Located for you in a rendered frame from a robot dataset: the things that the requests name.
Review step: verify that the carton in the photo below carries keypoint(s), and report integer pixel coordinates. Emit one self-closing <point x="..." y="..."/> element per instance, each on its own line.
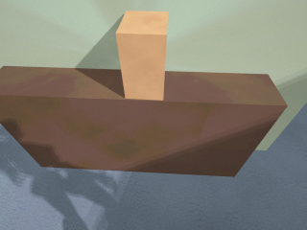
<point x="142" y="41"/>

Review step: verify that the pedestal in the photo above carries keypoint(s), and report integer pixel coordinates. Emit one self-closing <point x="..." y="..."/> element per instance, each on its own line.
<point x="208" y="123"/>

